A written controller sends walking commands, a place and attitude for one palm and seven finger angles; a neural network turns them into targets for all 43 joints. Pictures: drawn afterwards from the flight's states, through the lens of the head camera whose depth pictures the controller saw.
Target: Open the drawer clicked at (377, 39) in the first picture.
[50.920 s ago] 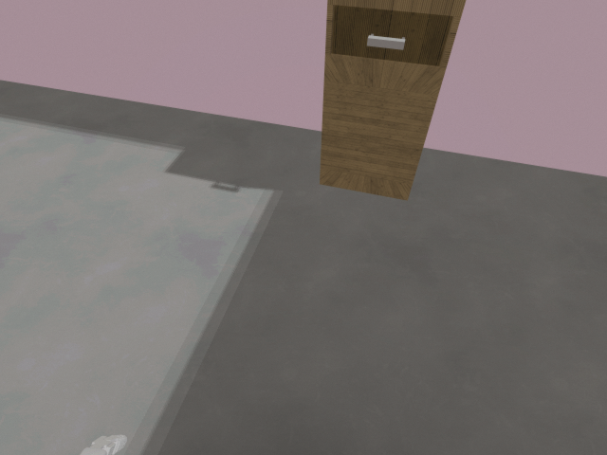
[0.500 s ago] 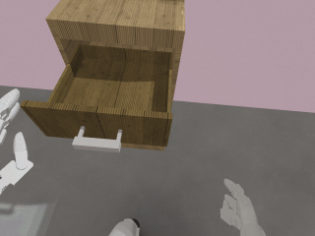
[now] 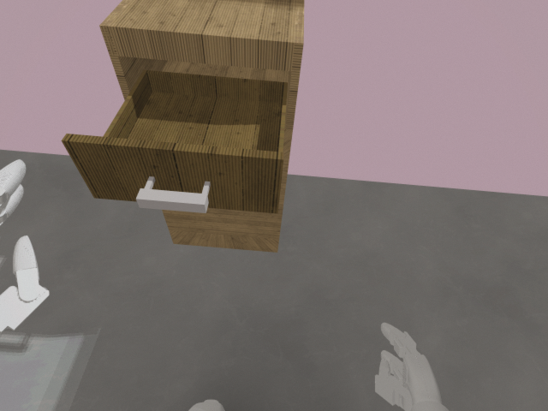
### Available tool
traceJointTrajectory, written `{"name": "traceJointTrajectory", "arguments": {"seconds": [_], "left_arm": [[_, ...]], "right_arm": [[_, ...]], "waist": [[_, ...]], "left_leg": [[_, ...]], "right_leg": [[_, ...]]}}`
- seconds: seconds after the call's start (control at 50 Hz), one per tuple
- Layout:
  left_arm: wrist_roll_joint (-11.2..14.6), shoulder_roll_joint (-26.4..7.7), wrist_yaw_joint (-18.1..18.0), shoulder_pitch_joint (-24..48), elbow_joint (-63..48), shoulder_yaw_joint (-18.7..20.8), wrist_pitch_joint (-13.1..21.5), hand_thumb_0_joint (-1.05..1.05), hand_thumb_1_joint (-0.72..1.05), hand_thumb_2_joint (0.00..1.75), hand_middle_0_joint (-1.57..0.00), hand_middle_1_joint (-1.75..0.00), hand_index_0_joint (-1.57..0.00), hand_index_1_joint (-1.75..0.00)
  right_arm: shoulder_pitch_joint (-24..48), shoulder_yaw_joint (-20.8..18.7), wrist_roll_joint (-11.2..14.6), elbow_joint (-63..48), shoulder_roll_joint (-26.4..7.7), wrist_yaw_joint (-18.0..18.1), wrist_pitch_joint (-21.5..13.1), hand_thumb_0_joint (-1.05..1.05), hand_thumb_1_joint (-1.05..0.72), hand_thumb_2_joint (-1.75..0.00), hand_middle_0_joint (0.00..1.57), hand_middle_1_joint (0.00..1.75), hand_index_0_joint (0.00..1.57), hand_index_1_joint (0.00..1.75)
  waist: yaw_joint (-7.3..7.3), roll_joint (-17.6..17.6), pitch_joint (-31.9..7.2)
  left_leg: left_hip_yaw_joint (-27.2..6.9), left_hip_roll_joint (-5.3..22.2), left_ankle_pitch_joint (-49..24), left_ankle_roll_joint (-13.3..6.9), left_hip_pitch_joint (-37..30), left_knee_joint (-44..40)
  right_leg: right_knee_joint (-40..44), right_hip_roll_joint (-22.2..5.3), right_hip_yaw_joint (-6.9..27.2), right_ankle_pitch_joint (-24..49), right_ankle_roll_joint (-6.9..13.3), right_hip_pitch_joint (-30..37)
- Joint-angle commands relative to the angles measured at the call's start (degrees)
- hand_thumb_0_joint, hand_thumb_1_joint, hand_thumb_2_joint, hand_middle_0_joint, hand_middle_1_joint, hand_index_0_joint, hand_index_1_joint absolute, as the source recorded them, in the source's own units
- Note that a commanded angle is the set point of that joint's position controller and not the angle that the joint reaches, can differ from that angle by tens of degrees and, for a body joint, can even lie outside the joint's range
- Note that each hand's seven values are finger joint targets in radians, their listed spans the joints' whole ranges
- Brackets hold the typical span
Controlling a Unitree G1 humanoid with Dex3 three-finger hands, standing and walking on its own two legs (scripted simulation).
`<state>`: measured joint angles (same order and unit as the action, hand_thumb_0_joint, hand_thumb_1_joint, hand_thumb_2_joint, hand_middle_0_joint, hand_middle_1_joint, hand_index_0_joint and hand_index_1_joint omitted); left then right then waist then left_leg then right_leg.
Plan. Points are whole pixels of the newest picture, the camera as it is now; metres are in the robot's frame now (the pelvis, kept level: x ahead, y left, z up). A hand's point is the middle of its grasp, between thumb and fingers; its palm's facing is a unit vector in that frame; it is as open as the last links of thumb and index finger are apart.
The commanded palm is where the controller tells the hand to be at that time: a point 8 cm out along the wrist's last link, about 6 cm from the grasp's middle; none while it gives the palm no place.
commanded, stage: stop stepping back and stand still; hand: left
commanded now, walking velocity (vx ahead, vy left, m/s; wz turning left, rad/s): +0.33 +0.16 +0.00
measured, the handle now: (176, 192) +0.49 +0.22 -0.02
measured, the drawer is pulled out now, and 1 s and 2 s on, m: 0.30 0.30 0.30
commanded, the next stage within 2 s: let the arm hang, fingers relaxed in 0.52 s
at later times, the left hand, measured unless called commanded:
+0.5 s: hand (9, 376) +0.13 +0.23 +0.18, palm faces +0.39 -0.81 -0.44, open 7.4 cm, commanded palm +0.07 +0.27 +0.19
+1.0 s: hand out of the picture -0.06 +0.18 -0.17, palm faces +0.09 -0.98 -0.18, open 6.9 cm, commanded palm none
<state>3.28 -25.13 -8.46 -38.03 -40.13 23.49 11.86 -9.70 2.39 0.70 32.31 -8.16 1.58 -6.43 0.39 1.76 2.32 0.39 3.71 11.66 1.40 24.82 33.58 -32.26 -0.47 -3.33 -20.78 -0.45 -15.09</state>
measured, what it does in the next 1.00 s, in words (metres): steps on the spot: left foot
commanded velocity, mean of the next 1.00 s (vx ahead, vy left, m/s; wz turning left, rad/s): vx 0.07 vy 0.02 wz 0.00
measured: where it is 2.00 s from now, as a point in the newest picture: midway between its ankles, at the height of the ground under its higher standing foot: outside the picture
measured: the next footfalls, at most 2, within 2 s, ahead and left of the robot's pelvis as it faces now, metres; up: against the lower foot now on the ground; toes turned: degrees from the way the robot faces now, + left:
left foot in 0.20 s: +0.00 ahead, +0.11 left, +0.00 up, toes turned +4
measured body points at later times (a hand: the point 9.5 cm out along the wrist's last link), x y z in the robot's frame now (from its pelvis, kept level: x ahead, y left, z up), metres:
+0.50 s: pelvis -0.05 -0.01 +0.01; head -0.06 -0.01 +0.46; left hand +0.10 +0.27 +0.20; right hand +0.10 -0.25 -0.08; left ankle -0.04 +0.10 -0.72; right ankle -0.02 -0.11 -0.73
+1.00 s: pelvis -0.06 +0.00 +0.01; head -0.03 +0.02 +0.46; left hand -0.06 +0.23 -0.15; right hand -0.02 -0.24 -0.13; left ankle -0.04 +0.10 -0.73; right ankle -0.03 -0.11 -0.73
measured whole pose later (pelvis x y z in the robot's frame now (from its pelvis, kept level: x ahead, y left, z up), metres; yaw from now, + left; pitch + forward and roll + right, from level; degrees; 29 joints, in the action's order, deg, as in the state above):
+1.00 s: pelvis -0.06 +0.00 +0.01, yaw +3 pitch -2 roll -1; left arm -0.7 -10.8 -1.1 -17.3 56.5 1.7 -2.0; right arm -15.1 0.3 -0.7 57.3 -9.9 1.6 1.2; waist -0.4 1.6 5.0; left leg 0.6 0.3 12.9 -1.0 13.3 28.2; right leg -25.2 0.2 -5.0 -11.5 1.4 -11.8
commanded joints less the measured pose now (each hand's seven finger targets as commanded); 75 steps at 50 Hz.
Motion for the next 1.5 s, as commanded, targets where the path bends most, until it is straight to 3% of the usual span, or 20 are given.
{"name": "traceJointTrajectory", "arguments": {"seconds": [0.0,0.04,0.14,0.2,0.24,0.3,0.34,0.36,0.4,0.44,0.56,0.58,0.6,0.64,0.72,0.8,0.92,0.96,1.08,1.48], "left_arm": [[0.76,-8.3,-1.34,3.61,-4.49,6.55,1.26,0.0,0.9,0.9,-0.2,-0.3,-0.2,-0.3],[0.39,-5.42,-0.77,2.65,-3.36,4.21,0.73,0.0,0.9,0.9,-0.2,-0.3,-0.2,-0.3],[-1.84,-4.9,-2.07,1.67,-4.95,2.94,2.14,0.0,0.9,0.9,-0.2,-0.3,-0.2,-0.3],[-1.71,-6.77,-2.13,2.63,-11.5,3.62,3.41,0.0,0.9,0.9,-0.2,-0.3,-0.2,-0.3],[-2.52,-7.2,-2.04,2.01,-9.8,4.57,3.1,0.0,0.9,0.9,-0.2,-0.3,-0.2,-0.3],[-1.86,-6.43,-1.94,1.17,-5.93,4.57,3.37,0.0,0.9,0.9,-0.2,-0.3,-0.2,-0.3],[-1.33,-6.14,-1.51,2.08,-3.24,4.65,3.99,0.0,0.9,0.9,-0.2,-0.3,-0.2,-0.3],[-1.12,-6.06,-1.24,2.04,-2.92,4.43,3.94,0.0,0.9,0.9,-0.2,-0.3,-0.2,-0.3],[-0.66,-4.71,-1.42,0.79,-1.98,3.32,3.26,0.0,0.9,0.9,-0.2,-0.3,-0.2,-0.3],[-0.69,-5.04,-1.63,1.82,-2.02,3.5,3.36,0.0,0.9,0.9,-0.2,-0.3,-0.2,-0.3],[-1.6,-5.81,-2.08,4.88,-6.2,2.89,3.39,0.0,0.9,0.9,-0.2,-0.3,-0.2,-0.3],[-1.7,-5.35,-2.13,5.17,-5.35,2.51,3.4,0.0,0.9,0.9,-0.2,-0.3,-0.2,-0.3],[-7.09,5.97,6.03,10.44,44.39,-17.67,-6.57,0.0,0.9,0.9,-0.2,-0.3,-0.2,-0.3],[-5.48,9.32,7.62,9.36,48.74,-17.71,-11.75,0.0,0.9,0.9,-0.2,-0.3,-0.2,-0.3],[-5.51,6.0,7.69,16.61,61.96,-18.34,-11.92,0.0,0.9,0.9,-0.2,-0.3,-0.2,-0.3],[-4.55,6.06,7.19,21.84,77.16,-19.93,-12.78,0.0,0.9,0.9,-0.2,-0.3,-0.2,-0.3],[-4.16,8.18,7.14,18.73,92.81,-20.5,-12.12,0.0,0.9,0.9,-0.2,-0.3,-0.2,-0.3],[-4.04,8.35,7.21,18.4,95.65,-20.97,-11.86,0.0,0.9,0.9,-0.2,-0.3,-0.2,-0.3],[-3.85,9.39,7.12,17.05,102.07,-22.1,-11.96,0.0,0.9,0.9,-0.2,-0.3,-0.2,-0.3],[-3.99,12.67,6.19,15.22,104.4,-21.81,-11.7,0.0,0.9,0.9,-0.2,-0.3,-0.2,-0.3]], "right_arm": [[2.56,-4.94,0.82,-6.27,-9.51,1.76,-0.09,0.0,-0.9,-0.9,0.2,0.3,0.2,0.3],[3.45,-5.36,0.49,-5.78,-10.16,1.82,0.31,0.0,-0.9,-0.9,0.2,0.3,0.2,0.3],[3.57,-4.0,-0.27,-5.17,-9.5,3.05,-2.11,0.0,-0.9,-0.9,0.2,0.3,0.2,0.3],[2.96,-5.67,-0.22,-7.41,-12.63,3.07,-3.71,0.0,-0.9,-0.9,0.2,0.3,0.2,0.3],[2.73,-4.56,-0.52,-6.22,-10.06,2.65,-3.65,0.0,-0.9,-0.9,0.2,0.3,0.2,0.3],[2.0,-4.53,0.08,-5.18,-10.96,2.51,-4.28,0.0,-0.9,-0.9,0.2,0.3,0.2,0.3],[2.01,-5.14,0.45,-5.1,-11.07,2.3,-4.06,0.0,-0.9,-0.9,0.2,0.3,0.2,0.3],[1.43,-5.62,0.52,-5.3,-11.09,2.11,-3.6,0.0,-0.9,-0.9,0.2,0.3,0.2,0.3],[0.65,-5.78,0.58,-4.98,-10.45,1.85,-2.3,0.0,-0.9,-0.9,0.2,0.3,0.2,0.3],[1.35,-5.1,0.37,-4.79,-9.91,1.67,-1.86,0.0,-0.9,-0.9,0.2,0.3,0.2,0.3],[4.28,-3.86,-0.19,-6.25,-10.13,2.74,-1.84,0.0,-0.9,-0.9,0.2,0.3,0.2,0.3],[4.02,-3.61,-0.18,-6.13,-9.81,2.73,-2.07,0.0,-0.9,-0.9,0.2,0.3,0.2,0.3],[2.92,-7.13,-1.23,9.27,-16.75,-2.71,-3.79,0.0,-0.9,-0.9,0.2,0.3,0.2,0.3],[-1.97,-5.0,-1.27,8.28,-9.93,-2.26,1.34,0.0,-0.9,-0.9,0.2,0.3,0.2,0.3],[-2.75,-4.39,-1.61,9.1,-10.03,-1.4,4.23,0.0,-0.9,-0.9,0.2,0.3,0.2,0.3],[-1.97,-3.49,-1.91,13.86,-9.26,-0.87,6.06,0.0,-0.9,-0.9,0.2,0.3,0.2,0.3],[-4.99,-3.23,-1.62,20.96,-6.89,0.16,6.39,0.0,-0.9,-0.9,0.2,0.3,0.2,0.3],[-6.74,-3.39,-1.33,22.65,-6.51,0.36,6.53,0.0,-0.9,-0.9,0.2,0.3,0.2,0.3],[-10.77,-3.13,-1.12,27.45,-6.12,0.65,6.7,0.0,-0.9,-0.9,0.2,0.3,0.2,0.3],[-14.51,-3.46,-1.42,31.66,-1.17,0.68,6.79,0.0,-0.9,-0.9,0.2,0.3,0.2,0.3]], "waist": [[1.38,12.27,-5.58],[2.25,10.67,-2.59],[1.46,1.38,-2.79],[-0.44,-14.38,-6.06],[0.48,-19.32,-3.8],[0.22,-7.5,-2.18],[1.27,0.64,-2.31],[1.37,3.78,-2.23],[1.76,5.7,-1.9],[1.93,6.23,-3.12],[0.83,-8.79,-0.05],[0.75,-6.93,-0.61],[2.28,-6.63,2.64],[0.28,-2.05,-5.96],[0.07,12.13,-7.74],[-0.23,-4.8,-1.06],[-0.93,-11.54,-1.69],[-0.77,-6.2,-1.82],[-0.37,-3.71,1.26],[-0.33,-1.38,5.44]], "left_leg": [[-0.25,-4.89,13.77,-0.62,-4.11,23.28],[-2.48,-3.25,10.56,-1.3,-1.99,29.15],[2.0,-2.57,10.07,-4.13,-10.74,-9.73],[-11.93,8.73,-1.99,-8.13,-13.79,-16.44],[-15.11,9.77,16.69,-9.07,-4.53,-22.05],[-9.2,6.5,6.83,-7.94,-1.8,-13.04],[-3.94,0.57,10.56,-5.04,-0.15,-6.39],[-1.61,-2.05,14.32,-3.79,-1.75,-2.12],[0.92,-3.32,10.97,-3.26,-3.42,5.45],[0.61,-2.6,7.59,-3.45,-6.63,0.2],[-9.08,4.28,12.05,-5.9,-5.2,-17.71],[-9.15,4.43,10.58,-5.83,-4.33,-17.7],[-9.13,3.81,-2.47,-5.22,-1.19,-7.81],[-6.42,3.14,-3.43,-5.04,-3.63,-5.6],[-3.2,-1.97,-7.06,-3.41,-8.47,0.27],[-5.91,0.58,-10.38,-3.89,-9.25,-8.31],[-5.59,0.93,0.29,-3.89,-10.18,-13.24],[-5.66,1.45,0.09,-3.98,-11.93,-13.37],[-5.56,1.95,2.01,-4.11,-12.42,-15.32],[-3.68,0.68,4.22,-4.05,-10.78,-14.8]], "right_leg": [[24.81,-18.92,21.11,-17.08,9.28,-10.1],[22.59,-18.28,15.94,-10.99,9.48,-12.41],[15.47,-11.37,8.61,-8.99,5.57,-5.17],[-3.42,-1.33,0.29,2.0,0.89,-1.38],[-9.67,-0.96,-0.83,-5.48,0.61,-0.67],[5.17,-1.44,0.19,2.87,0.41,5.85],[12.6,-6.11,8.78,3.76,2.69,6.81],[16.51,-9.57,14.19,-7.05,4.41,1.77],[20.34,-14.65,20.07,-11.39,8.1,-0.88],[17.53,-13.56,14.91,-4.26,7.42,-0.05],[8.49,-2.51,4.8,0.77,1.17,1.88],[8.13,-2.3,4.12,3.52,0.89,3.82],[-2.48,-4.19,0.86,11.88,1.5,-4.27],[0.28,-4.24,2.74,9.09,1.55,-0.67],[5.33,-9.11,7.03,24.35,5.1,2.84],[6.47,-5.04,5.19,14.93,3.51,1.93],[12.62,-4.57,5.63,8.86,3.64,6.44],[13.65,-4.54,5.33,8.76,3.79,6.01],[14.8,-4.69,4.68,6.1,3.69,3.9],[15.08,-4.61,5.67,1.98,3.68,-0.13]]}}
